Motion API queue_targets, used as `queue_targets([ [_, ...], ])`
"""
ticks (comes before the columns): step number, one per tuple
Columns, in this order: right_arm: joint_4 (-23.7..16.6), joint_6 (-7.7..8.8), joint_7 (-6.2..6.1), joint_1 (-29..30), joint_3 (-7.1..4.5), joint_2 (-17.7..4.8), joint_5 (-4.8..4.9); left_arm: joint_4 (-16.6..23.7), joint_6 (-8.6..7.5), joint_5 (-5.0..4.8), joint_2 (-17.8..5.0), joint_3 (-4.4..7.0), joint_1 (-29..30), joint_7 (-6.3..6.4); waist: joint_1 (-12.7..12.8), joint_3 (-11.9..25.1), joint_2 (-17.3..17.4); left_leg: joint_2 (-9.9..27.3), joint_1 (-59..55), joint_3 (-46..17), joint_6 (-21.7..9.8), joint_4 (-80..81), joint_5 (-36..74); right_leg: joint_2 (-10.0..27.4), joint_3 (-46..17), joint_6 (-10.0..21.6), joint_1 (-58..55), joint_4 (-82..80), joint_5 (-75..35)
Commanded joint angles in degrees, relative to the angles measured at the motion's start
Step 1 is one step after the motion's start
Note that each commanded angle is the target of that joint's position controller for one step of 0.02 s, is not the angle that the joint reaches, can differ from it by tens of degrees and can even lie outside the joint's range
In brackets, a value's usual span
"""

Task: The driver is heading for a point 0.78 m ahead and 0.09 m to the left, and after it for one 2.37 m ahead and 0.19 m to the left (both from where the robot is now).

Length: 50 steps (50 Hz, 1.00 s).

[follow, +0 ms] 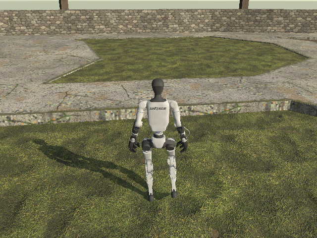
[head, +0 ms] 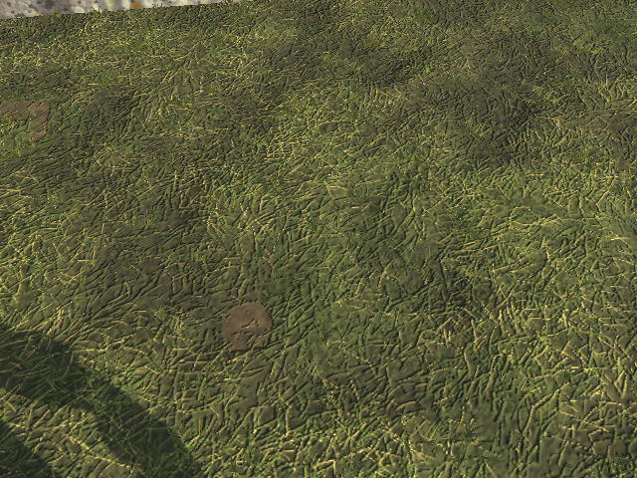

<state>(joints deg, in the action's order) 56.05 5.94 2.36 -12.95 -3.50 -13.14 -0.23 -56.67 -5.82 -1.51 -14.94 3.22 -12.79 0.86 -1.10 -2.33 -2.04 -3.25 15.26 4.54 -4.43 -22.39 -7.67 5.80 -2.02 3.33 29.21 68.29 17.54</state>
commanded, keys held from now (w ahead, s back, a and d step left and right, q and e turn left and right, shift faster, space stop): w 0.48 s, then w+q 0.50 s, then q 0.02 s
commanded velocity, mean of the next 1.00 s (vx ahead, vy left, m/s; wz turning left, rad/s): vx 0.50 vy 0.00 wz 0.19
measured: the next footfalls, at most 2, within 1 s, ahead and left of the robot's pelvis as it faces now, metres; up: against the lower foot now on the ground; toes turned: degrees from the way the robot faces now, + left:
right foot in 0.36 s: +0.40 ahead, -0.16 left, +0.00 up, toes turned -3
left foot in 0.94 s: +0.69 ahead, +0.09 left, +0.00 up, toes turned +15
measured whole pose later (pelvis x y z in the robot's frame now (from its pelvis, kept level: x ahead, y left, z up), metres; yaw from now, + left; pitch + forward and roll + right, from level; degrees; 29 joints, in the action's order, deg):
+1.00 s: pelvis +0.57 -0.01 -0.02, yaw +14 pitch +2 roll -1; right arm 45.4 3.5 2.6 -4.3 -4.8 -14.7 1.1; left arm -55.5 -4.2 -0.4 -14.7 3.5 -16.8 1.3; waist 0.8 -3.1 0.4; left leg -2.8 28.9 3.3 -6.6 -36.5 -9.2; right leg 3.0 5.7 -1.0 7.7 56.8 27.9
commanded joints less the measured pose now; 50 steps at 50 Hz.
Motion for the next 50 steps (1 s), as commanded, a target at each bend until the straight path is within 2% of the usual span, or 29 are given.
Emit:
queue_targets([
  [1, -2.2, 1.19, -0.72, 0.6, -0.86, -6.3, -0.08, 1.9, 1.12, 0.48, -2.4, 0.91, -4.2, 0.48, 2.8, 1.6, 5.4, 15.7, -1.1, -14.9, -10.0, 16.1, 2.6, 4.2, -1.8, -0.8, 4.4, -4.7, -4.6],
  [4, -1.4, 0.82, -2.08, -2.8, -1.17, -8.0, 0.07, 4.6, 1.12, 1.23, -3.1, 1.19, 3.1, 0.39, 1.1, -0.4, 4.4, 15.6, -4.0, -13.1, -9.7, 17.5, 3.7, 4.3, -1.3, -2.6, 10.7, -15.3, -13.8],
  [8, -0.6, 0.33, -2.78, -6.5, -1.20, -8.7, 0.74, 6.7, 0.49, 0.89, -1.9, 0.65, 11.1, -0.51, -1.3, -1.4, 4.9, 13.6, -6.2, -8.5, -7.4, 17.4, 5.1, 1.5, 1.4, -3.1, 8.5, -29.5, -23.8],
  [13, 1.6, -0.85, -2.98, -11.3, -1.64, -9.3, 1.26, 9.5, 0.02, 0.22, -2.2, 0.07, 18.2, -2.12, -3.2, -3.2, 5.1, 16.9, -15.4, -8.1, -6.8, 13.7, 6.4, -0.1, 1.7, -1.9, 9.6, -37.1, -20.7],
  [15, 1.8, -1.47, -3.17, -11.0, -2.07, -10.0, 1.36, 10.1, -0.35, 0.13, -3.5, 0.35, 17.6, -2.74, -1.9, -2.5, 5.9, 18.6, -18.8, -8.7, -5.9, 10.9, 10.5, -0.8, 1.9, -0.4, 7.8, -38.9, -16.3],
  [16, 1.5, -1.76, -3.23, -10.1, -2.27, -10.5, 1.36, 9.8, -0.51, 0.09, -4.5, 0.76, 15.5, -2.87, -0.4, -1.2, 6.7, 18.8, -19.6, -8.5, -5.3, 8.4, 16.3, -1.9, 2.7, 0.4, 4.2, -39.5, -14.1],
  [17, 1.1, -2.06, -3.24, -8.6, -2.32, -10.7, 1.37, 8.6, -0.65, 0.18, -6.0, 1.61, 10.7, -2.84, 2.5, 1.8, 7.2, 17.6, -19.3, -7.1, -4.3, 2.6, 26.2, -3.8, 4.5, 1.5, -3.0, -40.4, -13.2],
  [18, 0.7, -2.35, -3.21, -8.0, -1.79, -9.4, 1.18, 5.4, -0.65, 0.33, -8.7, 3.12, 1.0, -2.54, 6.8, 7.6, 6.3, 14.4, -16.1, -4.7, -2.8, -8.6, 31.6, -5.2, 5.4, 3.2, -16.0, -40.5, -13.8],
  [19, -0.8, -2.35, -3.20, -8.9, -0.75, -7.3, 0.18, 3.1, -0.54, 1.09, -13.3, 4.42, -9.9, -2.03, 9.7, 16.6, -0.3, 10.7, -4.1, -1.8, -0.6, -27.2, 17.3, 5.3, -6.8, 7.1, -34.0, -39.1, -13.7],
  [20, -1.0, -0.98, -2.55, -15.5, 1.35, 0.6, 0.36, 1.8, -0.24, 1.32, -16.5, 4.95, -13.2, -2.41, 5.6, 22.6, -15.6, -0.6, 19.1, -3.5, 3.0, -46.3, -20.9, 17.1, -35.3, 16.1, -51.5, -47.3, -1.6],
  [21, -0.6, 0.45, -2.33, -12.2, 0.19, -5.3, 1.83, 2.3, -0.40, 0.92, -10.9, 3.29, -12.1, -2.54, 7.4, 21.5, -10.3, 1.7, 25.7, -11.7, 1.9, -53.8, -25.1, 16.0, -39.2, 14.5, -50.9, -51.2, 3.9],
  [22, -2.2, 1.34, -2.16, -6.9, -0.60, -8.3, 3.04, 3.4, -0.63, 0.78, -8.2, 2.50, -6.9, -2.37, 6.7, 13.9, -7.7, 4.8, 29.5, -10.8, 0.7, -54.8, -20.3, 14.4, -30.1, 11.9, -44.2, -51.5, 0.6],
  [23, -2.8, 1.59, -2.55, -3.8, -0.65, -8.5, 2.83, 4.6, -0.73, 1.13, -6.8, 1.93, -2.2, -2.36, 5.0, 9.9, -2.6, 8.0, 27.4, -9.2, 0.5, -52.4, -14.7, 12.3, -23.0, 10.5, -35.9, -52.7, -6.1],
  [24, -3.0, 1.33, -2.93, -2.1, -1.12, -8.2, 1.94, 5.0, -0.81, 1.69, -5.3, 1.51, 0.8, -2.51, 3.5, 6.6, -0.7, 9.8, 24.9, -8.7, 0.7, -48.8, -11.3, 10.4, -18.1, 9.9, -28.6, -54.3, -11.2],
  [25, -2.7, 0.44, -2.98, -3.4, -1.34, -7.3, 1.79, 4.8, -1.02, 2.35, -3.7, 0.97, 1.8, -2.59, 1.5, 5.9, -1.5, 11.4, 21.1, -9.4, 0.5, -46.7, -8.9, 9.1, -14.3, 9.0, -24.4, -56.1, -13.1],
  [26, -2.2, -0.45, -2.95, -4.8, -1.25, -5.8, 1.98, 4.3, -1.14, 2.44, -3.3, 0.93, 1.5, -2.63, 0.7, 5.5, -2.3, 11.8, 19.2, -9.5, 0.6, -45.2, -8.2, 8.6, -12.0, 9.1, -22.3, -57.7, -14.3],
  [28, -2.2, -1.74, -3.02, -4.5, -1.21, -4.4, 2.17, 3.2, -1.47, 2.30, -4.7, 1.28, -0.1, -2.13, 0.2, 3.4, -1.9, 12.2, 20.2, -9.7, 1.3, -42.2, -6.2, 8.3, -7.4, 9.3, -20.1, -60.1, -16.5],
  [30, -3.5, -2.28, -3.08, -1.1, -1.45, -4.6, 1.94, 2.5, -1.54, 2.56, -6.0, 1.71, -1.6, -1.30, 0.8, 1.5, -0.8, 11.7, 24.4, -11.1, 2.0, -37.7, -1.0, 8.3, -4.1, 9.0, -20.8, -61.5, -18.2],
  [33, -4.9, -2.10, -2.56, 2.5, -1.63, -4.4, 1.57, 2.3, -1.29, 2.53, -6.1, 1.67, -2.4, -0.43, 1.4, 0.6, -0.7, 10.2, 26.5, -11.5, 2.4, -29.0, 8.2, 7.2, 1.5, 7.3, -22.5, -62.3, -20.4],
  [36, -6.9, -1.90, -1.66, 8.1, -1.07, -3.4, 1.34, 2.2, -1.17, 2.19, -6.4, 1.56, -3.4, 0.16, 3.2, -1.1, -0.8, 9.3, 24.4, -7.5, 2.3, -20.4, 14.6, 6.3, 6.6, 5.7, -23.0, -63.4, -20.6],
  [41, -11.4, -1.98, 0.10, 15.5, -0.18, -2.3, 1.40, 0.5, 0.56, 1.49, -7.4, 2.03, -8.4, 0.56, 5.6, -3.7, 0.3, 8.3, 28.7, -3.9, 0.8, -13.7, 9.9, 9.8, 10.1, 5.1, -34.5, -59.1, -27.5],
  [42, -12.4, -1.98, 0.54, 16.1, -0.22, -2.6, 1.48, 0.6, 1.06, 1.31, -7.8, 2.20, -8.3, 0.66, 5.3, -3.8, -0.1, 7.7, 28.6, -2.9, 0.2, -13.1, 7.1, 10.5, 10.7, 4.8, -36.2, -57.2, -31.3],
  [44, -13.5, -2.07, 1.30, 14.5, -0.90, -4.1, 1.60, 1.6, 1.88, 1.07, -9.4, 2.68, -6.4, 1.09, 3.0, -1.4, -2.2, 4.8, 22.6, 0.6, -1.6, -12.8, 1.3, 10.9, 12.6, 3.6, -37.5, -50.9, -49.3],
  [45, -13.4, -2.23, 1.46, 11.4, -1.65, -5.5, 1.62, 2.1, 2.31, 1.02, -10.4, 2.94, -5.7, 1.40, 0.9, 1.2, -3.7, 2.6, 17.3, 2.4, -2.8, -13.4, -1.6, 10.9, 13.4, 3.0, -37.5, -45.3, -59.1],
  [46, -12.1, -2.34, 1.44, 4.6, -2.93, -7.8, 1.81, 2.7, 2.79, 1.04, -10.9, 3.05, -4.6, 1.62, -3.0, 5.1, -4.1, 0.3, 8.2, 3.2, -4.4, -12.2, -2.0, 9.9, 14.2, 2.0, -35.7, -35.8, -64.0],
  [47, -10.0, -2.51, 0.70, -4.9, -4.91, -11.6, 1.88, 3.5, 2.79, 0.91, -10.9, 2.83, -3.7, 1.73, -7.9, 10.0, -2.2, -0.1, -7.3, 0.2, -6.9, -8.4, 1.4, 7.5, 15.1, -0.2, -27.6, -22.2, -57.2],
  [48, -8.7, -3.05, -0.74, -11.2, -6.44, -17.2, 1.70, 5.6, 1.87, 2.29, -6.9, 1.66, -5.4, 1.36, -7.4, 15.9, 8.8, 12.4, -25.8, -21.0, -12.2, -7.6, 0.7, 1.9, 15.0, -3.0, -8.3, -2.2, -24.2],
  [49, -10.2, -2.46, -0.55, -9.8, -5.99, -18.8, 1.40, 7.9, -0.74, 1.81, -1.8, -0.28, -7.7, 0.15, -3.0, 23.1, 15.9, 23.6, -38.6, -52.8, -22.5, 2.6, -4.5, -9.7, 3.1, -4.7, 9.8, 13.5, 16.2],
  [50, -10.6, -2.22, -0.60, -9.4, -4.67, -14.3, 0.61, 9.5, -2.82, -0.28, -6.7, 0.98, -0.6, -0.70, -5.8, 20.3, 10.1, 22.0, -37.3, -47.5, -19.2, 4.6, 1.9, -6.3, -4.3, -3.4, 15.9, 15.5, 14.3],
])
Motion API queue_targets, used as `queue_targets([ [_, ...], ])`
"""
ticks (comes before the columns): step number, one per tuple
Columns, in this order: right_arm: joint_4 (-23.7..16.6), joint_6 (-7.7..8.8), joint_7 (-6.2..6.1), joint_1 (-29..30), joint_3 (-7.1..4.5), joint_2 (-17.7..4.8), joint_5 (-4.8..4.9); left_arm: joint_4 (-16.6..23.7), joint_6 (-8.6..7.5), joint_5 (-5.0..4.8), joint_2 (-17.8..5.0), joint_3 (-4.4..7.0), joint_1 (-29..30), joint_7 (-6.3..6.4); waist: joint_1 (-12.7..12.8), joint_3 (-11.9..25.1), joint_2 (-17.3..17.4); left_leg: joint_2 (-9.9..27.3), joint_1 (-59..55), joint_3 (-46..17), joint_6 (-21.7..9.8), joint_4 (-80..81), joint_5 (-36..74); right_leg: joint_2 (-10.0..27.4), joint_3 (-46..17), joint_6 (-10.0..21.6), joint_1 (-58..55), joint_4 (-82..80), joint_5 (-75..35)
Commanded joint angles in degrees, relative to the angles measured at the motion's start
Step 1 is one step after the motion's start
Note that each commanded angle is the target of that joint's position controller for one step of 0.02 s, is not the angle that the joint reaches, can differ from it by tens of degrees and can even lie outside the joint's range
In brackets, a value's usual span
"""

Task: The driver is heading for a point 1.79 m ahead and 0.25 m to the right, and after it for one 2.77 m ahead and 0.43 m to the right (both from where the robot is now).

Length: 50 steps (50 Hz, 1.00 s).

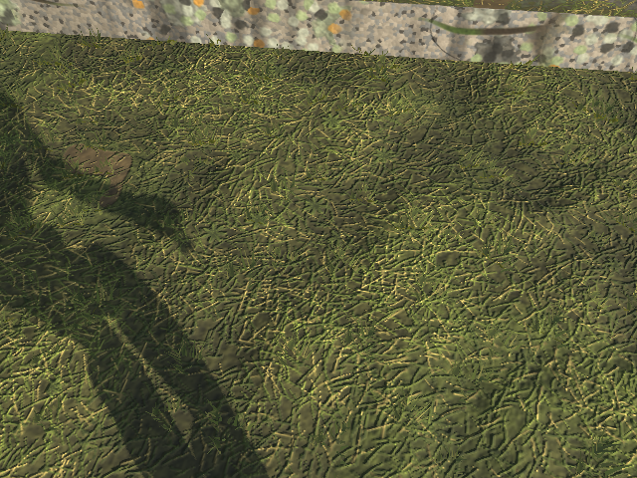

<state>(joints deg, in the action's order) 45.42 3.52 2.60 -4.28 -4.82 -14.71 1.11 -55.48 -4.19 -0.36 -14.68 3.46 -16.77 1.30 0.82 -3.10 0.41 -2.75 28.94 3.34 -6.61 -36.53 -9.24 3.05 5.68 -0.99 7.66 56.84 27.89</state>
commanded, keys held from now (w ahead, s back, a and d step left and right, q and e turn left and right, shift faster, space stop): q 0.26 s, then e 0.74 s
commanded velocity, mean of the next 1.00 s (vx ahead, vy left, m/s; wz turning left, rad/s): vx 0.11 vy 0.00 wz -0.03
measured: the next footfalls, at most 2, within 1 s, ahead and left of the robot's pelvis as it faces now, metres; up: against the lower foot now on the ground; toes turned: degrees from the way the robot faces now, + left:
right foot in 0.40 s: +0.35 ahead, -0.10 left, +0.00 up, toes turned +13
left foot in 0.76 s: +0.25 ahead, +0.13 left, +0.00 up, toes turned -3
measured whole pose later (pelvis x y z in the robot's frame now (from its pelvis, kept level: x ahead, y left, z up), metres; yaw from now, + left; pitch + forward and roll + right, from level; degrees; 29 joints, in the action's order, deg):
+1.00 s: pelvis +0.21 +0.02 +0.03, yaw -7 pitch +2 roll -1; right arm 43.6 0.1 -3.1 -11.7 -3.4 -14.2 -0.9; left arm -41.7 3.1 -1.3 -19.7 6.2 -11.1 1.5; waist -0.8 -1.4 -2.4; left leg 1.8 12.1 2.8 -0.9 -24.4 -14.0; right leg -1.6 -4.3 -5.7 31.9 62.3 20.6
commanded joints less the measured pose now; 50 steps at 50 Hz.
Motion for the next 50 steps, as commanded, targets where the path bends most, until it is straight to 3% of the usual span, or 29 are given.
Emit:
queue_targets([
  [1, -0.7, 0.63, -1.00, -14.2, -2.61, -9.9, -0.83, 9.1, -5.21, -2.20, -7.7, 0.81, 6.0, -1.30, -6.4, 14.2, 4.8, 19.5, -43.1, -35.2, -14.6, 17.3, 14.7, -1.1, -11.1, 1.8, 38.0, 23.9, -0.3],
  [2, -1.9, 0.86, -0.87, -9.7, -2.19, -8.5, -0.58, 8.4, -5.10, -1.04, -7.4, 1.09, 5.9, -0.74, -3.3, 10.0, -1.4, 16.6, -33.4, -27.5, -12.4, 17.0, 24.4, 1.3, -10.4, 1.4, 34.5, 18.8, -3.4],
  [3, -2.8, 0.73, -1.05, -6.7, -1.73, -6.9, -0.37, 8.2, -4.26, 0.30, -8.5, 1.91, 5.6, -0.15, -1.3, 7.7, -2.3, 14.6, -26.2, -22.6, -11.0, 17.5, 29.7, 2.7, -9.8, 0.7, 30.6, 14.7, -4.6],
  [4, -3.5, 0.53, -1.29, -5.8, -1.45, -6.6, -0.85, 8.6, -3.15, 0.59, -8.5, 2.19, 4.7, -0.02, 0.2, 7.2, -1.3, 13.7, -21.0, -20.9, -10.7, 18.3, 33.3, 3.1, -9.8, 0.1, 26.9, 13.1, -5.3],
  [6, -3.7, 0.43, -1.85, -6.0, -1.92, -8.6, -1.03, 9.6, -1.49, 1.03, -6.4, 1.95, 4.0, 0.40, 1.4, 7.1, -0.1, 12.0, -16.1, -17.8, -10.7, 18.6, 40.3, 2.3, -8.6, -1.6, 24.7, 7.4, -7.4],
  [8, -3.8, -0.02, -2.67, -7.1, -2.53, -10.5, -0.85, 11.0, -0.73, 1.32, -5.3, 1.65, 6.1, 0.85, 1.1, 7.6, 1.5, 9.9, -14.4, -15.3, -9.6, 17.9, 42.9, 0.3, -7.6, -2.7, 24.5, -0.5, -12.4],
  [12, -4.3, -2.39, -4.21, -8.4, -2.51, -10.3, 0.36, 13.5, -0.31, 0.89, -4.8, 0.97, 12.5, 0.31, -1.5, 10.1, 4.9, 7.1, -14.7, -15.1, -4.9, 15.2, 34.8, -3.1, -7.8, -3.2, 20.8, -15.5, -25.1],
  [16, -3.9, -3.21, -4.92, -9.7, -1.44, -7.9, -0.63, 13.9, -0.62, 0.84, -5.9, 0.81, 14.4, -1.09, -3.2, 10.1, 6.2, 9.7, -19.3, -18.3, -3.8, 12.1, 26.4, -2.9, -8.6, -2.3, 19.3, -23.1, -28.3],
  [18, -3.3, -2.71, -4.86, -9.3, -0.36, -5.9, -1.32, 13.4, -1.51, 1.43, -6.7, 1.05, 12.4, -1.69, -1.9, 9.8, 6.3, 11.0, -21.3, -19.7, -3.3, 8.7, 26.2, -2.1, -8.6, 0.2, 16.3, -27.2, -27.9],
  [19, -2.9, -2.34, -4.77, -8.8, 0.30, -4.7, -1.47, 12.6, -2.09, 1.88, -6.5, 0.98, 10.3, -1.88, -0.2, 9.8, 5.6, 9.6, -20.9, -18.5, -1.9, 6.0, 25.6, -1.8, -8.2, 2.1, 11.4, -32.8, -33.8],
  [20, -2.8, -1.67, -4.61, -11.0, 0.60, -4.0, -2.39, 12.7, -2.54, 2.69, -8.7, 1.29, 9.4, -1.68, -1.0, 11.9, 2.2, 5.8, -19.0, -16.6, 0.5, 1.4, 21.0, 2.1, -12.7, 4.6, 4.0, -32.7, -52.9],
  [21, -1.9, -0.93, -4.42, -18.0, 0.71, -3.7, -2.81, 13.3, -2.36, 3.79, -10.7, 1.21, 9.9, -1.58, -4.9, 15.5, -5.5, 1.2, -13.0, -13.7, 3.6, -5.8, 4.3, 9.5, -20.7, 12.2, -5.7, -28.6, -71.9],
  [22, -0.9, -1.01, -4.36, -19.5, 0.69, -5.1, -2.65, 12.5, -1.43, 3.26, -7.0, 0.56, 8.4, -1.57, -3.7, 18.7, -11.8, 0.1, -9.9, -10.9, 6.9, -11.0, -14.6, 15.0, -28.2, 19.2, -8.1, -29.6, -71.8],
  [23, -1.9, -1.90, -4.34, -15.1, 0.14, -7.9, -2.33, 12.2, -0.62, 1.60, -4.8, -0.18, 7.5, -1.81, -1.8, 16.7, -12.0, 0.4, -6.4, -10.0, 8.5, -14.8, -26.6, 16.0, -33.0, 20.7, -6.7, -32.3, -61.8],
  [24, -3.0, -3.10, -4.58, -11.1, -0.30, -8.7, -1.63, 12.1, 0.12, 0.84, -6.4, 0.14, 6.8, -2.10, -0.6, 14.4, -9.9, 0.4, -2.6, -9.7, 9.2, -18.2, -29.9, 15.2, -35.8, 19.8, -5.9, -34.5, -48.7],
  [26, -3.7, -5.16, -5.02, -7.6, -0.92, -9.0, -1.12, 13.4, 1.27, 0.15, -12.3, 2.02, 8.2, -1.89, -0.1, 9.8, -5.8, 0.2, 1.5, -9.8, 10.0, -24.4, -26.4, 13.0, -36.1, 16.9, -1.1, -37.8, -31.3],
  [27, -3.5, -5.52, -5.24, -7.7, -0.97, -8.4, -1.01, 14.2, 1.77, 0.19, -13.0, 2.46, 9.6, -1.46, -0.8, 8.8, -5.6, 0.4, 0.9, -9.6, 10.0, -23.9, -24.0, 11.2, -34.3, 15.3, 1.7, -39.1, -26.4],
  [31, -2.4, -4.60, -5.80, -8.1, -0.25, -4.4, -0.66, 15.2, 4.02, 0.13, -10.0, 2.66, 10.9, -0.01, -1.1, 9.2, -9.4, -0.8, -6.3, -6.9, 10.1, -10.9, -17.3, 4.5, -27.6, 11.5, 7.1, -40.9, -17.9],
  [35, -2.2, -3.58, -5.22, -8.6, -0.37, -5.0, -0.37, 15.9, 5.00, -0.31, -10.5, 3.43, 10.0, 0.61, -0.9, 10.5, -11.4, -1.2, -11.4, -7.2, 9.0, 0.3, -11.4, 4.6, -30.8, 11.4, 7.3, -41.5, -13.5],
  [37, -1.2, -3.07, -4.55, -11.5, -0.75, -5.6, -0.40, 16.6, 5.68, -0.93, -10.5, 3.53, 10.8, 1.08, -2.8, 9.8, -11.2, -1.3, -17.6, -5.8, 7.1, 10.1, -5.2, 2.9, -30.5, 9.3, 10.8, -40.4, -9.5],
  [38, -0.9, -2.97, -4.45, -13.0, -1.34, -7.4, -0.76, 16.8, 5.88, -1.06, -9.6, 3.30, 9.9, 1.29, -3.3, 9.5, -9.5, 2.0, -22.6, -7.4, 5.3, 14.0, -4.1, 0.8, -29.0, 7.0, 15.2, -38.0, -5.5],
  [39, -1.3, -3.04, -4.77, -14.8, -2.47, -12.4, -2.37, 17.9, 5.80, -0.87, -7.1, 2.62, 10.1, 1.18, -3.1, 8.7, 0.8, 14.2, -27.1, -19.3, 0.4, 19.0, -8.6, -4.0, -22.5, 3.7, 24.8, -26.3, 0.0],
  [40, -2.4, -3.05, -4.52, -10.8, -2.95, -15.0, -4.40, 19.7, 4.92, -0.95, -7.2, 2.88, 10.8, 0.83, -1.6, 5.8, 15.7, 24.6, -20.1, -33.2, -7.0, 23.7, -2.1, -10.8, -13.1, 1.4, 30.4, -11.9, 5.4],
  [41, -4.7, -2.42, -4.79, -6.2, -1.89, -11.7, -5.00, 18.5, 4.42, -0.17, -11.0, 4.10, 8.6, 0.59, -0.2, 5.1, 11.6, 25.5, -17.7, -31.3, -8.7, 22.7, 3.8, -7.2, -15.5, 0.1, 29.2, -0.5, 4.4],
  [42, -5.7, -2.06, -5.16, -2.4, -1.17, -8.9, -3.93, 16.4, 4.75, -0.45, -11.9, 4.72, 5.5, 0.45, 1.8, 5.1, 7.6, 21.9, -17.8, -24.7, -5.9, 20.7, 7.8, -7.2, -15.1, -0.3, 28.7, 4.3, 1.0],
  [43, -6.2, -1.87, -5.28, -0.9, -0.82, -7.9, -2.62, 14.8, 5.49, -0.35, -10.8, 4.63, 3.2, 0.76, 2.3, 5.0, 5.8, 18.7, -19.3, -19.8, -3.5, 19.2, 9.7, -7.0, -14.2, -1.3, 29.2, 7.7, -1.9],
  [45, -6.0, -1.95, -5.51, -2.2, -0.33, -7.4, -1.67, 15.0, 6.39, -0.27, -9.0, 4.06, 3.1, 0.78, 1.0, 4.1, 5.8, 17.3, -20.5, -14.4, -3.6, 17.9, 17.2, -6.2, -12.8, -3.3, 30.7, 13.5, -4.9],
  [47, -5.4, -2.55, -5.88, -5.2, -0.45, -7.9, -1.88, 17.4, 6.49, -1.03, -7.8, 3.33, 6.6, 0.42, -1.0, 3.6, 7.2, 16.6, -23.7, -11.2, -4.6, 17.9, 18.7, -4.9, -10.4, -4.7, 32.6, 10.2, -7.2],
  [50, -4.8, -3.39, -6.32, -8.7, -1.18, -10.0, -1.89, 20.5, 6.51, -1.03, -6.7, 2.39, 10.6, -0.33, -3.7, 4.6, 8.5, 18.5, -29.1, -10.3, -5.8, 17.6, 19.7, -2.6, -8.7, -6.0, 32.0, 1.4, -7.4],
])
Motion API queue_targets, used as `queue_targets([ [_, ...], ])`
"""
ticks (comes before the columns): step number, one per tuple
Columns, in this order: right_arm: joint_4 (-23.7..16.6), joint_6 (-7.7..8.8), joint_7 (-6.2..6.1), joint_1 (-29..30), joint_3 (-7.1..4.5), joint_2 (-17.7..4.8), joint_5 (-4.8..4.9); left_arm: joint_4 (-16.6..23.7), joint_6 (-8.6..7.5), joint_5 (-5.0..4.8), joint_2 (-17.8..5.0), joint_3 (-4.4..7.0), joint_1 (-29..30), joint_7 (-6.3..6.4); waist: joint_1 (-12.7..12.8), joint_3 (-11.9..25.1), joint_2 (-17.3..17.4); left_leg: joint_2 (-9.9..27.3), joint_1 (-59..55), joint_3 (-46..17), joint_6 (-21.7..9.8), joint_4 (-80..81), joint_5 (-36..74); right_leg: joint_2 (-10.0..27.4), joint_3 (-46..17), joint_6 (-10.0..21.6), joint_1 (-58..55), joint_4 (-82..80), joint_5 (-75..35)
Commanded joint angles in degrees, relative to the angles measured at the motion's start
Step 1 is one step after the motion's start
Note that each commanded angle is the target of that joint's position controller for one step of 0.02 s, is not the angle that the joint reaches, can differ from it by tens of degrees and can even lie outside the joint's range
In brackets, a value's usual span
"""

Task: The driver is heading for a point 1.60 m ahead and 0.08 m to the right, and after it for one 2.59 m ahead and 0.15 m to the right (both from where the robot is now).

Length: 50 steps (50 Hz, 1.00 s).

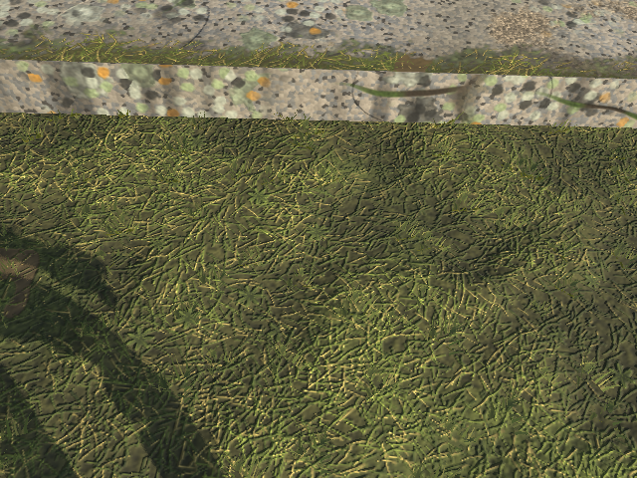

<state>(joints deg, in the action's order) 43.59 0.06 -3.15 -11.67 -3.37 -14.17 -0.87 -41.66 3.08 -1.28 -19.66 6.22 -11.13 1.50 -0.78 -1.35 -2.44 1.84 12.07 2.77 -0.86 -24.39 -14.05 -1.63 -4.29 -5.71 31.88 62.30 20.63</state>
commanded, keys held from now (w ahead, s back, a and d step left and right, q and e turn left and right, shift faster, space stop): e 0.42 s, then no key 0.18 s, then q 0.38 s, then w+q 0.02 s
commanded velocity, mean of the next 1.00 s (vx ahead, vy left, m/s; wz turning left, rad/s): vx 0.00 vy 0.00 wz -0.24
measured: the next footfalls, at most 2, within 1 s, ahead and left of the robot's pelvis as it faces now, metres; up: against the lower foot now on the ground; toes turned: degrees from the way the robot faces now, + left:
right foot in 0.22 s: +0.03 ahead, -0.15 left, +0.00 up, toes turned -10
left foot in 0.66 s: +0.10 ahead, +0.07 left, +0.00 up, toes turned -21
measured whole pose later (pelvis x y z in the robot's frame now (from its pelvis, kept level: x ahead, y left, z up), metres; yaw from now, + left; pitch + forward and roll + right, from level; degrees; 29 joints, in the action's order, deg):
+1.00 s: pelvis +0.02 -0.03 -0.02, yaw -11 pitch +0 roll -1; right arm 35.1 -1.2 -0.6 -9.2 -3.3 -17.2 1.0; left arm -39.3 0.1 0.7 -16.7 4.9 -11.6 1.2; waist 0.4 -2.0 1.8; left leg -2.9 19.4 -9.2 -0.1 -36.2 -17.0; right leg -2.0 0.0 0.4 15.5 32.7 17.7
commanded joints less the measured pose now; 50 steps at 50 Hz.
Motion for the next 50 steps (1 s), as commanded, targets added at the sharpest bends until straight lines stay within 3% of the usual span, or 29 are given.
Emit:
queue_targets([
  [1, -3.1, -0.10, -0.49, -1.3, -2.95, -11.4, 0.18, 7.4, -0.73, -0.04, -1.4, -0.66, 5.4, -0.92, -2.3, 3.3, 11.7, 14.5, -12.2, -9.0, -11.7, 5.4, 24.6, 2.8, 2.2, -1.2, 5.9, -6.8, 0.5],
  [3, -3.6, -0.31, -0.05, -0.4, -3.54, -12.9, 0.40, 8.6, -0.66, 0.03, -1.2, -1.00, 5.8, -1.64, -2.4, 3.6, 12.4, 15.2, -9.9, -6.9, -11.8, 5.3, 25.4, 3.5, 4.5, -0.3, 0.6, -12.0, 1.4],
  [7, -3.8, -0.11, 1.17, 0.6, -4.19, -14.0, 1.55, 9.8, 0.00, -0.10, -2.5, -0.35, 4.9, -2.61, -1.8, 3.9, 13.3, 16.4, -8.0, -4.7, -10.7, 2.9, 26.3, 2.5, 8.0, 2.7, -7.1, -22.1, 0.3],
  [9, -3.8, 0.14, 1.45, 2.2, -4.23, -13.8, 2.78, 9.1, 0.24, -0.07, -2.4, 0.14, 1.7, -3.00, 0.8, 4.5, 12.4, 15.7, -6.3, -2.3, -7.7, -2.0, 24.6, 1.1, 9.6, 5.6, -14.0, -33.5, -7.4],
  [10, -2.7, 0.45, 1.69, -0.2, -3.82, -12.0, 2.81, 8.3, 0.24, 0.13, -3.8, 0.88, -1.1, -2.60, 1.6, 5.7, 9.5, 13.6, -2.5, 0.6, -4.4, -7.3, 20.2, 0.1, 8.2, 7.6, -21.5, -39.6, -14.6],
  [11, -3.0, 0.72, 1.94, -1.9, -3.10, -9.5, 0.88, 8.3, 0.08, 0.05, -9.1, 2.54, -4.3, -1.73, 1.8, 8.5, -1.6, 9.0, 9.4, 5.5, 1.0, -20.7, 5.9, 8.4, -4.0, 11.3, -34.1, -40.3, -33.7],
  [12, -6.4, 0.98, 2.15, 0.0, -1.71, -6.3, -1.91, 10.1, -0.45, 1.14, -14.6, 3.03, -4.1, -1.29, 0.8, 9.2, -16.1, 0.8, 26.2, 4.4, 5.6, -36.1, -26.6, 23.3, -23.8, 22.6, -39.0, -37.5, -55.0],
  [13, -7.3, 1.06, 1.81, 4.9, -2.65, -9.5, -0.60, 9.9, -1.86, 2.48, -11.5, 2.31, -5.9, -2.08, 5.8, 13.5, -9.1, -0.2, 27.3, -4.7, 5.7, -44.9, -27.0, 24.8, -24.9, 28.1, -35.4, -40.2, -48.4],
  [14, -7.5, 0.75, 1.61, 6.2, -3.07, -10.7, 1.00, 9.6, -2.85, 2.46, -10.2, 1.64, -3.2, -2.24, 4.1, 9.6, -6.4, 0.8, 28.1, -6.1, 4.8, -46.8, -22.1, 21.0, -19.5, 25.2, -32.2, -41.2, -41.5],
  [15, -6.6, 0.36, 1.13, 5.2, -3.31, -10.8, 1.04, 9.6, -3.18, 1.46, -8.8, 1.36, 0.4, -1.87, 2.1, 7.0, -4.1, 1.5, 28.3, -6.6, 4.4, -44.9, -16.7, 17.3, -15.8, 21.6, -29.3, -41.5, -35.1],
  [16, -6.1, -0.04, 0.62, 4.7, -3.55, -11.3, 0.41, 10.1, -3.05, 0.60, -7.2, 0.74, 2.8, -1.56, 1.1, 5.8, -3.4, 1.8, 27.6, -7.0, 4.5, -42.9, -13.2, 15.6, -14.4, 19.7, -26.9, -41.8, -32.6],
  [18, -5.7, -0.13, 0.64, 2.4, -3.62, -10.8, -0.03, 10.5, -2.61, 0.86, -7.2, 0.37, 4.5, -0.96, -0.6, 6.4, -4.3, 0.1, 22.7, -6.3, 5.1, -42.2, -8.2, 13.2, -12.6, 19.3, -22.4, -42.6, -31.8],
  [23, -6.0, 0.27, 1.07, 3.2, -2.43, -8.2, 0.48, 10.0, -2.28, 0.94, -7.3, 0.32, 3.3, 0.06, 0.7, 7.4, -5.3, -1.0, 19.8, -6.6, 6.1, -28.1, -4.7, 11.8, -13.6, 19.0, -23.2, -42.0, -24.3],
  [28, -7.0, 0.64, 2.05, 4.3, -2.11, -8.4, 1.07, 9.3, -1.84, 1.49, -7.1, -0.23, 2.8, -0.63, 2.4, 6.0, -6.7, -1.3, 11.9, -5.7, 5.1, -18.8, -6.7, 12.2, -16.8, 19.2, -19.2, -40.8, -19.7],
  [30, -7.2, 1.05, 2.48, 3.7, -2.03, -8.2, 1.22, 9.0, -1.73, 1.32, -6.4, -0.77, 3.3, -0.87, 2.0, 5.7, -6.6, -1.5, 8.9, -5.2, 4.1, -13.2, -6.2, 12.1, -18.3, 18.7, -19.4, -39.4, -21.0],
  [31, -6.6, 1.32, 2.83, 1.7, -1.74, -7.2, 1.10, 8.8, -1.75, 1.23, -4.6, -1.59, 4.5, -0.84, 0.3, 6.2, -5.8, -1.0, 4.6, -4.8, 3.4, -6.5, -1.9, 11.2, -17.1, 17.4, -18.8, -38.0, -20.9],
  [32, -6.1, 1.66, 3.23, 0.4, -1.15, -5.8, 0.49, 8.0, -1.96, 1.31, -1.9, -2.67, 3.8, -0.83, -0.8, 6.6, -4.4, -0.2, -1.6, -5.2, 2.5, 2.6, 7.3, 9.6, -15.4, 14.8, -17.0, -37.5, -18.1],
  [33, -6.3, 1.89, 3.26, 0.3, -1.11, -7.6, -0.56, 6.8, -2.56, 2.46, 0.6, -3.50, 0.4, -0.87, 1.0, 7.8, -0.2, 4.8, -7.2, -10.8, 0.9, 3.7, 16.9, 6.4, -12.2, 11.0, -14.8, -34.9, -11.3],
  [34, -7.3, 1.90, 3.19, 4.3, -1.21, -10.8, -1.15, 5.9, -3.18, 3.45, 0.5, -3.27, -4.9, -1.15, 7.0, 6.7, 9.1, 9.5, -4.2, -16.7, -3.5, 1.8, 22.6, 0.9, -5.5, 7.7, -14.7, -32.9, -2.2],
  [35, -7.5, 1.91, 3.47, 6.5, -0.53, -7.7, -0.83, 5.5, -3.36, 3.81, -0.9, -3.00, -3.6, -0.97, 6.3, 6.1, 11.8, 9.7, 3.0, -17.7, -6.6, 3.2, 13.6, 1.6, -3.9, 5.4, -20.5, -35.1, -2.4],
  [36, -8.0, 1.95, 3.77, 7.0, -0.36, -7.0, -0.25, 5.5, -3.33, 3.56, -3.0, -2.43, -0.5, -0.88, 4.3, 3.7, 10.8, 6.5, 4.4, -15.8, -5.2, 3.3, 6.5, 1.2, -3.4, 4.9, -21.0, -35.1, -4.8],
  [38, -8.0, 2.22, 3.81, 5.4, -1.13, -10.2, 0.49, 6.0, -2.93, 2.86, -3.9, -1.76, 2.6, -0.31, 2.3, 1.8, 10.5, 4.9, 5.0, -15.7, -3.6, 2.9, 4.7, 0.7, -2.3, 5.8, -19.8, -33.1, -7.3],
  [42, -9.5, 1.52, 2.76, 3.6, -1.58, -11.0, 1.32, 6.3, -3.14, 2.31, -2.1, -1.43, 1.6, 0.29, 1.7, 2.9, 10.6, 6.1, 3.3, -20.6, -6.0, 1.0, 10.6, 0.3, 0.2, 5.5, -17.8, -30.8, -7.9],
  [46, -12.1, -0.08, 2.20, 4.0, -2.24, -11.6, 1.71, 6.2, -3.64, 1.90, -1.5, -0.54, 0.5, -0.03, 1.4, 4.3, 8.3, 5.1, 3.9, -23.5, -7.2, -1.9, 12.7, 0.4, 1.5, 5.8, -17.6, -30.0, -7.8],
  [48, -13.5, -0.64, 2.22, 4.8, -2.39, -11.2, 1.93, 6.1, -3.80, 1.86, -2.4, 0.15, -0.4, -0.29, 1.5, 4.7, 4.9, 2.5, 6.9, -21.7, -5.7, -5.1, 11.2, 2.4, 0.3, 7.2, -19.7, -32.3, -9.4],
  [49, -14.2, -0.81, 2.30, 5.0, -2.35, -10.7, 2.04, 6.0, -3.77, 1.89, -3.4, 0.58, -0.9, -0.33, 1.3, 4.6, 1.5, 0.3, 9.5, -18.8, -4.1, -8.4, 9.1, 4.8, -2.1, 8.8, -21.1, -34.8, -10.4],
  [50, -14.3, -0.98, 2.36, 4.6, -2.05, -9.4, 2.06, 5.7, -3.73, 2.15, -4.1, 0.89, -3.0, -0.32, 2.0, 5.6, -3.0, -3.2, 14.5, -14.0, -2.0, -13.6, 0.0, 9.0, -6.8, 11.7, -24.8, -38.5, -6.2],
])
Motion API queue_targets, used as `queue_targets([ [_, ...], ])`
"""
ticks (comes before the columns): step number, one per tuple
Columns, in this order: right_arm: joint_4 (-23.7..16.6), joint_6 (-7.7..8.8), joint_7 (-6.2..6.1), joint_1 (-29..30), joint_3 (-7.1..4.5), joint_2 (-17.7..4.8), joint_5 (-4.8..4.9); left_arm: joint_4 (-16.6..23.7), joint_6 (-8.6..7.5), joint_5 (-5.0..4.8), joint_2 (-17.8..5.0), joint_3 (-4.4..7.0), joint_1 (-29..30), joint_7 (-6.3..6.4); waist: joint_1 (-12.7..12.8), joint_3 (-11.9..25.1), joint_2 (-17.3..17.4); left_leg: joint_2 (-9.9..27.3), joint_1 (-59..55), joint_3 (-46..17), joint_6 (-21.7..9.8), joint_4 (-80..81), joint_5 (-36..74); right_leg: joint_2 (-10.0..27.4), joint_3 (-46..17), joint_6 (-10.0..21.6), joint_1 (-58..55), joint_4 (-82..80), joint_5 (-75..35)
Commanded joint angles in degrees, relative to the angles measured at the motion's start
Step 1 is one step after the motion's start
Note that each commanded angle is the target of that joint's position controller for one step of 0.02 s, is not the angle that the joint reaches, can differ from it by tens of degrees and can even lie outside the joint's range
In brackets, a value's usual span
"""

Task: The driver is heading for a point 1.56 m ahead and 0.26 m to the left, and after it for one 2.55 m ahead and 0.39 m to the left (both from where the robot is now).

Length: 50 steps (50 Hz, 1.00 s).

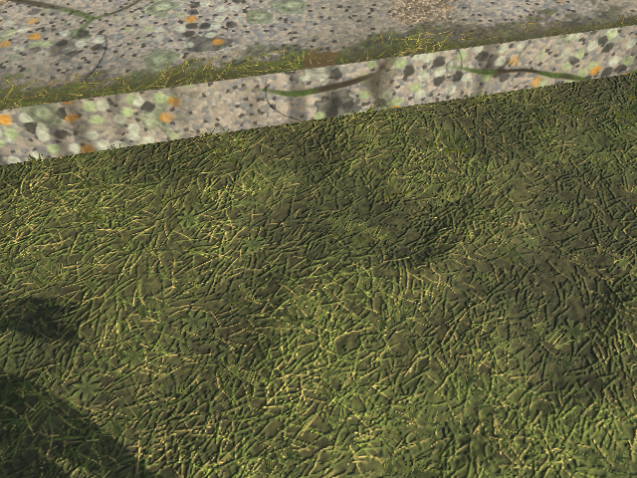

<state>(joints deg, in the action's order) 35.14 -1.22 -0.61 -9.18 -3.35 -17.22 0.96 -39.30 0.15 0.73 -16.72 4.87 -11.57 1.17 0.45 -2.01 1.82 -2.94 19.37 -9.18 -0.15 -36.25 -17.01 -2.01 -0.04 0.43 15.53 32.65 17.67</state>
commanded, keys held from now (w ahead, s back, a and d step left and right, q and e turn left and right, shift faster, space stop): w+q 0.60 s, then w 0.08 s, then no key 0.02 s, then e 0.30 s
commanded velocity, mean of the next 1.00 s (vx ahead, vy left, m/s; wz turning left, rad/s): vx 0.32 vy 0.00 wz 0.35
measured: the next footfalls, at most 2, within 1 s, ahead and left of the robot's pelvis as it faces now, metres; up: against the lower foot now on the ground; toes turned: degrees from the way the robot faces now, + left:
left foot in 0.32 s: +0.10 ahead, +0.18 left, +0.00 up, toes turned +14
right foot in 0.80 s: +0.48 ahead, +0.12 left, +0.00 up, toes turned +25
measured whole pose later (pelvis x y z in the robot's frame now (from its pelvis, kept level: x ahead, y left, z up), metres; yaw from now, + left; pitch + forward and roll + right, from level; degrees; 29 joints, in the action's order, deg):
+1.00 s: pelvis +0.34 +0.15 +0.01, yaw +21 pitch +2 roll -1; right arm 38.3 1.2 -1.8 -12.0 -2.0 -17.3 -0.6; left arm -42.2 -3.1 0.1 -16.0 2.6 -9.3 -1.7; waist 0.5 -4.7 1.1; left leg 0.1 27.7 -4.4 3.8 -62.2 -27.1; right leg -5.2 -2.1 3.3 20.4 23.3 4.4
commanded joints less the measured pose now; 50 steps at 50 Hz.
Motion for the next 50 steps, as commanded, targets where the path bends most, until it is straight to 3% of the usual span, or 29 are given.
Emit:
queue_targets([
  [1, -6.3, 0.23, 0.05, 1.7, -1.74, -4.9, 0.35, 3.3, -0.94, 0.20, -8.8, 2.59, -3.8, 0.00, 1.3, 5.6, -14.1, -1.9, 14.0, 4.1, -1.2, -9.7, -9.0, 17.7, -20.7, 11.0, -11.7, -14.3, 1.0],
  [2, -7.3, 0.44, 0.33, 3.7, -2.12, -6.3, 0.16, 3.7, -1.57, 0.25, -9.3, 2.59, -5.1, 0.20, 3.0, 4.1, -15.1, 1.4, 20.8, 5.1, -0.4, -22.5, -17.0, 25.6, -28.8, 16.0, -12.3, -18.0, 3.9],
  [3, -7.6, 0.62, 0.70, 4.5, -2.70, -7.4, 0.45, 3.9, -2.24, 0.13, -8.9, 2.21, -5.4, 0.54, 2.9, 2.6, -9.4, 4.0, 24.2, 3.1, -0.4, -29.3, -15.5, 26.5, -29.7, 16.8, -11.4, -18.9, 8.9],
  [4, -7.3, 0.62, 1.04, 3.8, -2.63, -6.8, 0.64, 4.1, -2.67, -0.46, -8.8, 2.05, -3.8, 0.86, 1.8, 1.1, -6.7, 5.7, 25.6, 2.6, -0.3, -30.1, -11.9, 24.4, -25.9, 14.7, -11.1, -19.3, 12.2],
  [5, -7.2, 0.63, 1.33, 4.0, -2.25, -5.9, 0.64, 4.1, -2.83, -1.05, -9.1, 2.03, -2.7, 1.04, 1.8, -0.1, -7.1, 6.7, 26.8, 3.3, 0.1, -27.9, -9.0, 22.3, -22.0, 12.6, -11.7, -20.4, 12.8],
  [10, -7.7, 1.48, 2.83, 5.5, -0.73, -3.1, 0.47, 3.2, -2.96, -1.12, -11.0, 2.48, -2.4, 0.25, 3.3, 0.8, -9.0, 7.1, 12.6, 10.4, 0.8, -13.1, -4.4, 16.5, -4.4, 8.7, -5.9, -21.2, 3.1],
  [13, -6.6, 1.73, 3.02, 2.1, -1.11, -4.5, 0.64, 2.0, -3.09, -2.10, -12.4, 2.92, -2.6, -1.01, 1.7, 1.5, -8.8, 5.4, 3.5, 13.7, -0.5, -3.9, -2.4, 17.5, -1.3, 8.3, -3.6, -18.8, 4.1],
  [15, -3.6, 1.54, 2.62, -5.3, -2.26, -6.0, 0.50, 1.5, -3.06, -2.26, -10.7, 2.36, -2.3, -1.49, -1.9, 2.9, -6.4, 1.4, -8.5, 17.2, -2.4, 1.8, 0.3, 16.2, 2.6, 6.4, 1.5, -10.7, 3.1],
  [16, -1.7, 1.46, 2.11, -12.4, -3.99, -9.0, 0.94, 1.4, -3.30, -1.36, -7.8, 1.33, -3.1, -1.64, -5.0, 5.8, -1.6, 0.9, -18.2, 14.4, -4.2, 4.0, -0.6, 13.3, 7.2, 4.0, 5.9, 2.6, -1.6],
  [17, -1.5, 1.74, 1.24, -19.4, -5.45, -15.8, 0.72, 4.3, -3.88, 0.76, -2.7, -0.30, -0.9, -1.63, -6.4, 6.3, 15.4, 14.9, -26.6, -10.4, -10.1, 11.4, 0.6, 7.3, 10.3, -1.0, 21.4, 28.8, 13.4],
  [18, -4.2, 3.41, 1.95, -17.9, -5.10, -18.5, 0.22, 8.1, -5.56, -0.76, -4.0, -0.33, 1.9, -1.41, -6.1, 9.4, 16.7, 23.4, -29.9, -40.1, -21.1, 24.4, -17.6, -0.1, -1.1, -2.3, 37.6, 40.7, 17.5],
  [19, -3.9, 4.69, 2.38, -16.6, -3.90, -13.6, 0.06, 8.2, -6.76, -3.18, -8.2, 0.54, 4.6, -1.70, -6.6, 5.5, 8.8, 24.5, -28.6, -38.1, -21.4, 26.4, -20.8, 3.6, -5.0, -0.9, 41.9, 44.2, 12.6],
  [20, -3.4, 5.28, 2.41, -15.0, -2.82, -10.5, -0.21, 7.6, -7.37, -3.07, -9.2, 0.69, 4.6, -1.95, -5.0, 2.5, 6.6, 22.6, -25.3, -31.1, -19.4, 24.6, -16.1, 5.6, -4.9, 0.4, 41.2, 41.4, 6.9],
  [21, -3.8, 5.32, 2.30, -12.4, -2.24, -8.9, -0.43, 6.0, -7.52, -1.51, -8.4, 0.54, 3.3, -1.81, -3.1, 1.2, 2.6, 19.6, -21.1, -24.3, -17.0, 23.0, -8.8, 7.5, -5.0, 0.5, 37.4, 37.6, 2.1],
  [22, -3.9, 5.10, 2.00, -9.7, -1.92, -8.3, -0.75, 5.3, -7.54, -0.16, -8.4, 0.71, 2.9, -1.77, -1.6, 0.4, 2.6, 16.8, -17.1, -18.9, -15.6, 22.9, -1.9, 8.1, -4.8, 0.1, 33.4, 32.7, -1.2],
  [25, -3.0, 5.20, 0.69, -9.2, -1.73, -8.4, -0.89, 3.9, -6.66, 0.43, -6.8, 0.40, 3.4, -2.20, -0.5, 1.6, 2.3, 13.5, -13.9, -11.5, -14.5, 24.1, 12.6, 6.3, -2.8, -2.1, 27.9, 25.6, -8.3],
  [30, 0.9, 4.60, -0.86, -13.9, -2.18, -9.1, 0.38, 5.5, -6.47, -0.39, -3.1, -1.39, 13.9, -2.71, -3.6, 0.2, 3.3, 10.0, -11.4, -5.9, -11.7, 23.0, 18.3, 2.3, -1.9, -3.8, 22.2, 5.1, -20.5],
  [34, 3.9, 4.42, -1.02, -17.1, -2.06, -8.6, 0.78, 6.5, -7.18, -1.00, -3.3, -1.65, 19.0, -3.94, -5.7, -1.1, 3.6, 12.3, -14.0, -7.5, -11.1, 22.4, 16.7, 1.9, -2.1, -2.2, 19.1, -2.2, -24.6],
  [36, 5.1, 3.81, -1.29, -16.8, -2.04, -8.4, 0.32, 6.3, -7.61, -0.59, -4.1, -1.25, 18.5, -4.30, -5.1, -1.5, 4.4, 12.7, -17.5, -7.1, -9.7, 19.2, 24.3, 1.4, -1.5, -0.5, 17.7, -5.3, -23.4],
  [38, 5.3, 3.37, -1.38, -15.9, -2.16, -8.7, -0.30, 5.0, -7.88, -0.16, -5.6, -0.46, 14.6, -4.29, -3.5, 1.3, 6.7, 12.1, -20.7, -5.7, -7.9, 13.1, 39.6, -0.3, 0.7, 1.9, 12.2, -6.0, -20.3],
  [39, 5.0, 3.25, -1.43, -14.8, -2.01, -8.6, -0.21, 3.4, -8.03, 0.27, -6.6, 0.18, 9.6, -4.02, -0.8, 4.8, 6.9, 10.3, -21.2, -3.9, -6.5, 6.9, 49.4, -1.8, 2.8, 3.5, 5.4, -7.8, -22.4],
  [40, 4.3, 3.31, -1.31, -13.7, -1.52, -7.8, -0.61, 2.0, -8.10, 0.65, -8.1, 0.62, 2.9, -3.73, 2.7, 10.3, 6.2, 7.9, -17.3, -2.1, -4.4, -2.4, 49.9, 1.1, 1.1, 6.0, -6.5, -7.4, -30.9],
  [41, 3.0, 3.61, -1.18, -16.6, -0.25, -4.3, -2.26, 1.0, -7.96, 1.79, -12.1, 1.11, -5.2, -3.46, 3.3, 20.5, -4.4, 3.5, -2.8, -1.5, -1.5, -21.1, 27.3, 14.1, -13.5, 12.8, -28.1, -0.8, -52.2],
  [42, 5.6, 3.84, -0.52, -26.5, 0.65, -2.1, -1.49, -1.4, -7.15, 0.94, -11.3, 0.87, -7.6, -3.95, 0.1, 29.5, -17.9, -4.1, 11.2, -0.3, 2.4, -39.3, -21.2, 26.6, -35.3, 23.3, -41.8, -3.7, -56.4],
  [43, 6.0, 3.73, -0.22, -23.0, -0.53, -8.5, -1.08, -0.2, -6.24, -1.47, -8.4, 0.46, -5.9, -3.98, 1.9, 26.8, -10.2, -0.8, 12.8, -2.1, 2.8, -42.3, -19.1, 23.0, -34.9, 21.0, -36.4, -7.4, -44.2],
  [44, 3.7, 3.60, -0.24, -14.8, -1.08, -9.7, -0.49, 0.9, -5.56, -2.25, -6.8, -0.20, -0.3, -3.68, 2.0, 16.5, -7.1, 1.8, 16.1, 0.4, 3.2, -40.9, -15.3, 19.9, -27.4, 18.3, -27.7, -9.0, -39.6],
  [45, 2.5, 3.54, -0.58, -10.1, -0.97, -9.4, -1.16, 1.4, -4.94, -2.08, -5.6, -0.77, 2.6, -3.42, 1.5, 10.6, -2.6, 3.3, 16.4, 2.3, 3.6, -37.8, -12.5, 17.1, -23.2, 16.5, -18.9, -11.0, -39.4],
  [47, 0.6, 3.06, -1.17, -8.1, -0.96, -7.7, -1.83, 1.5, -4.15, -0.88, -7.5, -0.27, 3.7, -2.77, -1.0, 6.4, -3.3, 4.6, 11.6, 3.0, 4.0, -31.6, -8.8, 13.8, -20.3, 15.3, -7.4, -14.3, -38.8],
  [50, 0.8, 2.50, -2.04, -9.9, 0.05, -4.2, -1.70, 1.3, -3.35, -0.39, -8.9, 0.47, 4.9, -2.14, -2.8, 7.3, -7.1, 3.8, 6.5, 4.9, 4.9, -20.5, -9.8, 11.9, -16.9, 15.5, -0.7, -15.2, -41.2],
])
Keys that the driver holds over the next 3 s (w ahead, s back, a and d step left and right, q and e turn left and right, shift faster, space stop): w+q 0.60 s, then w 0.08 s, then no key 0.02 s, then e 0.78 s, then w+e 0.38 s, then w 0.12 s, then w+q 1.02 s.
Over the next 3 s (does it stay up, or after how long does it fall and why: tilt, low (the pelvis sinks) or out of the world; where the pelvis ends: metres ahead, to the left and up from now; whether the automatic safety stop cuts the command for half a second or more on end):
stays up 1.06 0.11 0.01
